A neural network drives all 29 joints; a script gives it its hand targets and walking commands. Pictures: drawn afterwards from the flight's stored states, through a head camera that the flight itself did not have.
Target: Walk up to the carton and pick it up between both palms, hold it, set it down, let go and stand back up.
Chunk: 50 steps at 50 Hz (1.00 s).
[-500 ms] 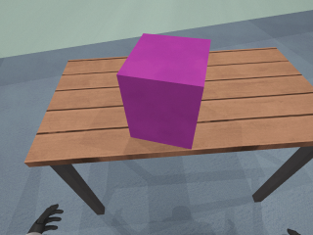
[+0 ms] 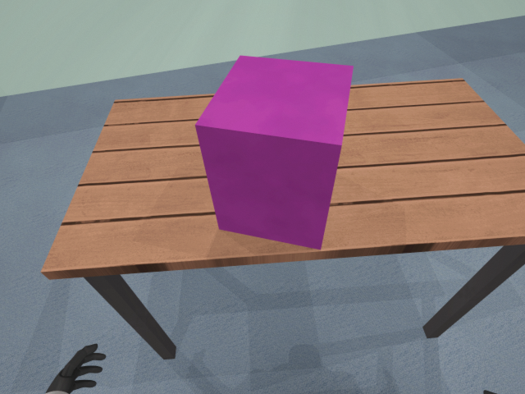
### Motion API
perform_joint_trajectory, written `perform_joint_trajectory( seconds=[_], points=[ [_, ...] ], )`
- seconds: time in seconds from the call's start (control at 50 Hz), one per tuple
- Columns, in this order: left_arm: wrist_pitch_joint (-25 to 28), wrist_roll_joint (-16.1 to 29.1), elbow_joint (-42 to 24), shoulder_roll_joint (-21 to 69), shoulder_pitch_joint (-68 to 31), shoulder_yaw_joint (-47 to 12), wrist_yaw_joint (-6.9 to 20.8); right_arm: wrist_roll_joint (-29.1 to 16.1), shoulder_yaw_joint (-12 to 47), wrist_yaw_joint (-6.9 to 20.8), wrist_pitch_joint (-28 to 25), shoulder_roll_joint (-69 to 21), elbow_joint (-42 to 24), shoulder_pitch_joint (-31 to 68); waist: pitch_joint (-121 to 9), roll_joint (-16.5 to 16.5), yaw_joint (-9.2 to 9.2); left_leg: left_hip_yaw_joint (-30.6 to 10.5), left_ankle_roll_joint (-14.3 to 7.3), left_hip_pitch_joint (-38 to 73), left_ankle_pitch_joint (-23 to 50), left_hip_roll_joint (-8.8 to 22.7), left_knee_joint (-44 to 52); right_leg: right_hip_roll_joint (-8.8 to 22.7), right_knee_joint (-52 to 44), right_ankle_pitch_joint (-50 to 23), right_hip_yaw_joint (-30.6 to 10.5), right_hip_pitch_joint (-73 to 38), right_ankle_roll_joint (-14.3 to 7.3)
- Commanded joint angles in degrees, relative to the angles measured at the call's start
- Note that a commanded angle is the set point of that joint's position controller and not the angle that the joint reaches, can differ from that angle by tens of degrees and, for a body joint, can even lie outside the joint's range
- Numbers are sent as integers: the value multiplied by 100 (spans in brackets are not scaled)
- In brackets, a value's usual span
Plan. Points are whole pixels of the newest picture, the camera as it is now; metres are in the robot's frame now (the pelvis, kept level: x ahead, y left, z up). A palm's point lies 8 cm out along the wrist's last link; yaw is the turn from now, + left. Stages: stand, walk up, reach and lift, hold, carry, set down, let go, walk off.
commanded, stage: reach and lift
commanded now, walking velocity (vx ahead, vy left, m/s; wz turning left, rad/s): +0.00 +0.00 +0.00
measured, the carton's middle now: (281, 154) +0.49 +0.00 +0.08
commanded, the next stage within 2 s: none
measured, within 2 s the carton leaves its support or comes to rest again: neither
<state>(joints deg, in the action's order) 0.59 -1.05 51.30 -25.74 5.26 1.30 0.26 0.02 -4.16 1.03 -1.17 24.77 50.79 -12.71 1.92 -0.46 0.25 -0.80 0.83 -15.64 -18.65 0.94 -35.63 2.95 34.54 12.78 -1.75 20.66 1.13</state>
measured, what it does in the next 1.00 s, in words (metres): stands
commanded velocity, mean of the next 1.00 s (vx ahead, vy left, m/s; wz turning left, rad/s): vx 0.00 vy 0.00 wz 0.00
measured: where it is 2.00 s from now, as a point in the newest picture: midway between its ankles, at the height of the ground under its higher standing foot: outside the picture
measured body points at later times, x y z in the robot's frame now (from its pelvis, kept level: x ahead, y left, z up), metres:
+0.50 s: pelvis +0.01 +0.01 +0.01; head +0.04 +0.01 +0.46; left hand +0.19 +0.31 -0.06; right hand +0.16 -0.29 -0.07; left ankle +0.01 +0.14 -0.73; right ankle +0.06 -0.15 -0.73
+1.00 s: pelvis +0.03 +0.01 +0.02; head +0.05 +0.02 +0.47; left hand +0.22 +0.28 +0.00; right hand +0.19 -0.24 +0.00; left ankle +0.01 +0.14 -0.73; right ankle +0.06 -0.15 -0.73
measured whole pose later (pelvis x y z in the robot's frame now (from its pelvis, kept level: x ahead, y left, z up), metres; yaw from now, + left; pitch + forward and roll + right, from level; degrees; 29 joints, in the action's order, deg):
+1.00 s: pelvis +0.03 +0.01 +0.02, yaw -1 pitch -2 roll -1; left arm -14.3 5.7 4.4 -24.7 18.4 1.3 4.1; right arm -2.2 -3.8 -6.8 -5.0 11.2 11.2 -22.7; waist 4.0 0.3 -0.1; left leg -0.1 0.6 -6.7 -14.6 1.8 -22.9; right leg 2.3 17.5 6.3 -1.7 9.7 2.4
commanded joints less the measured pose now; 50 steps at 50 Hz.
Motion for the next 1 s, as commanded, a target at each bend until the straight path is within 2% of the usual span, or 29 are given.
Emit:
perform_joint_trajectory(
  seconds=[0.0, 0.02, 0.06, 0.08, 0.16, 0.22, 0.3, 0.36, 0.54, 0.64, 0.78, 0.98],
  points=[
    [-1607, -215, -1775, -446, -1299, 341, -243, 580, -650, 299, -1178, 588, 44, 1516, 359, -609, 52, 536, -236, -2571, -1779, 434, 1100, -638, 563, 806, 825, -2275, -343],
    [-1804, -319, -1959, -350, -1139, 361, -205, 599, -755, 336, -1157, 842, -10, 1343, 367, -737, 70, 540, -314, -3108, -1756, 560, 1251, -663, 718, 284, 849, -2941, -278],
    [-2081, -353, -2415, -407, -1011, 407, -119, 591, -876, 291, -1149, 865, -190, 1226, 183, -419, 60, 611, -265, -2876, -1243, 472, 1054, -641, 548, -76, 772, -3151, -277],
    [-2171, -331, -2651, -445, -992, 438, -99, 592, -893, 260, -1136, 810, -291, 1168, 108, -226, 34, 668, -254, -2595, -1168, 405, 1017, -642, 421, -95, 750, -3046, -271],
    [-2287, -290, -2867, -469, -678, 598, 28, 393, -747, 116, -1032, 372, -737, 787, -128, 576, -44, 881, -210, -1415, -386, 37, 765, -416, -235, -83, 503, -2511, -271],
    [-2247, -300, -2871, -575, -504, 780, 123, 202, -527, -26, -950, -19, -1131, 526, -219, 723, -197, 932, -259, -1032, -115, -111, 833, -337, -504, -228, 363, -2439, -181],
    [-2053, -224, -3031, -663, -265, 941, 214, -9, -313, -198, -919, -335, -1472, 140, -448, 718, -317, 955, -228, -625, 303, -208, 1048, -293, -716, -784, 253, -2702, -76],
    [-1853, -165, -3284, -651, -176, 943, 240, -75, -266, -311, -969, -443, -1585, -55, -610, 495, -294, 930, -147, -289, 636, -220, 1213, -322, -812, -1053, 286, -2833, -61],
    [-1436, 354, -4479, -455, 414, 681, 137, -177, -391, -436, -1124, -637, -2564, -392, -794, -274, -199, 771, 57, -149, 1101, -17, 1875, -539, -1126, -994, 458, -3439, -198],
    [-1459, 431, -4820, -306, 817, 580, 161, -263, -346, -452, -1002, -720, -3120, -582, -538, -506, -245, 737, 79, -272, 1264, 49, 2179, -578, -1283, -1051, 452, -3739, -203],
    [-1436, 610, -5440, -328, 1031, 561, 259, -497, -181, -590, -718, -1131, -3932, -994, -484, -398, -285, 814, 122, 239, 1764, -51, 2198, -480, -1614, -1076, 339, -3489, -190],
    [-1116, 926, -5909, -831, 1293, 879, 628, -804, 392, -1090, -339, -1719, -5391, -1749, -581, -96, -381, 822, -9, 776, 2125, -136, 1997, -287, -1801, -1686, 117, -3254, -51]
  ],
)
